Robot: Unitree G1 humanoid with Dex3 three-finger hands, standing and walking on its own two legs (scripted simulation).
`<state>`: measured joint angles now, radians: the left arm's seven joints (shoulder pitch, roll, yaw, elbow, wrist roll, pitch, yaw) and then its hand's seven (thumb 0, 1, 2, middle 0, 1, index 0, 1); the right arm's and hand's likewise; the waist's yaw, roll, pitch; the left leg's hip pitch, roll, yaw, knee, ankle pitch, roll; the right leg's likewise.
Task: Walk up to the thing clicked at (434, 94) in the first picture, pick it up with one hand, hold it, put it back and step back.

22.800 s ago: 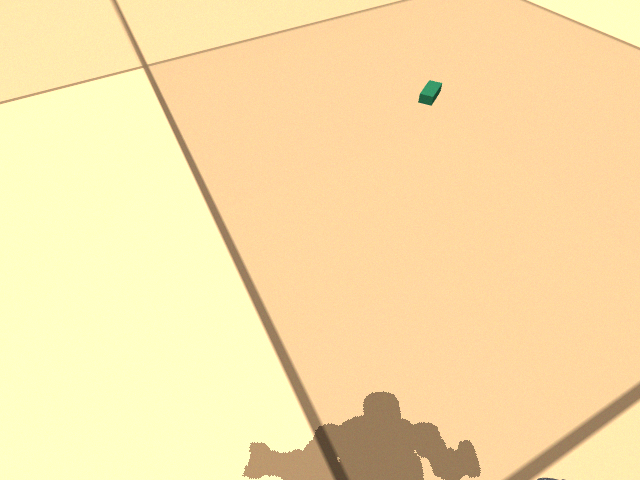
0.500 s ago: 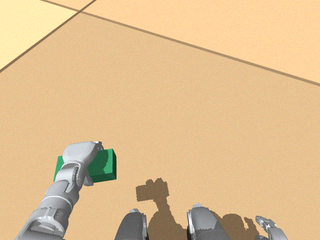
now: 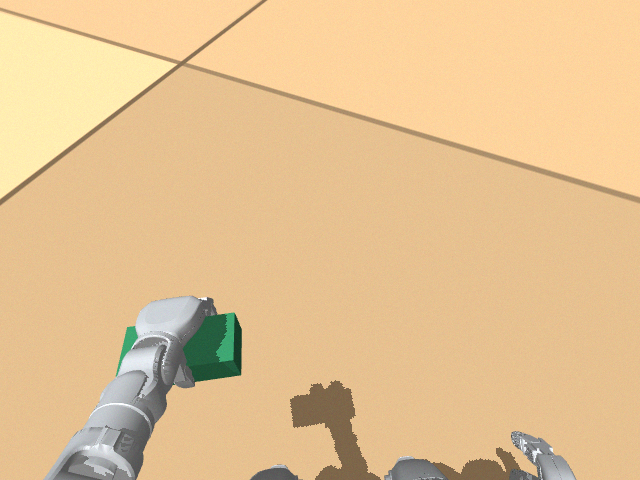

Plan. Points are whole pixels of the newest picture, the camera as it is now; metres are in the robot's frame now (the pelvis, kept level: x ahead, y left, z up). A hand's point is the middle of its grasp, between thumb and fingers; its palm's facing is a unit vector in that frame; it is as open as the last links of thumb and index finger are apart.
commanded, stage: hold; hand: left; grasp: from above
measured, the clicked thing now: (184, 351) +0.31 +0.23 -0.11
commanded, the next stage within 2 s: crouch in 1.74 s
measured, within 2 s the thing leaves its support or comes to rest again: neither
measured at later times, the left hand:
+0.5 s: hand (176, 341) +0.30 +0.22 -0.04, palm faces -0.48 -0.04 -0.87, open 10.5 cm
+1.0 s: hand (173, 353) +0.28 +0.21 -0.02, palm faces -0.47 -0.04 -0.88, open 10.5 cm
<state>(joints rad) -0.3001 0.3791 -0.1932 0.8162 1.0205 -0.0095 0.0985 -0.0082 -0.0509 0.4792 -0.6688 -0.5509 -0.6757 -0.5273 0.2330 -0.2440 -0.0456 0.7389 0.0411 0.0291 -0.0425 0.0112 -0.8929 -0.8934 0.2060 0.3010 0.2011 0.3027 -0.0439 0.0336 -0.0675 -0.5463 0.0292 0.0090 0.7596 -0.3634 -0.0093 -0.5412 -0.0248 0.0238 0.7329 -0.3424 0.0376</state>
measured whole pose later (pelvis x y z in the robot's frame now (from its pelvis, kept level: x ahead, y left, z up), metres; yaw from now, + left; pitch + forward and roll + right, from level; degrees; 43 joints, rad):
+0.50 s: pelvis +0.01 +0.00 +0.01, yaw -1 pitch +5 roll +0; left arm -0.25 0.39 -0.20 0.72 1.02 -0.02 0.01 -0.01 -0.06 0.48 -0.68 -0.54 -0.69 -0.52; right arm 0.22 -0.26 -0.05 0.70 0.05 0.06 -0.04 0.01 -0.89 -0.89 0.20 0.30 0.20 0.30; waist -0.02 0.04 -0.05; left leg -0.39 0.03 0.02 0.63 -0.32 -0.01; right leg -0.40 -0.03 0.03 0.61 -0.30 0.03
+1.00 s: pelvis -0.01 -0.01 +0.02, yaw -1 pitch +2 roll +0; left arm -0.23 0.39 -0.21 0.66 1.01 -0.03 -0.02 -0.01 -0.06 0.48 -0.68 -0.54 -0.68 -0.53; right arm 0.19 -0.26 -0.04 0.70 0.06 0.06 -0.06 0.01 -0.90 -0.90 0.20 0.30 0.20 0.30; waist 0.00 0.05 -0.02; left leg -0.32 0.03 0.03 0.55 -0.26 -0.01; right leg -0.34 -0.03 0.04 0.55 -0.25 0.03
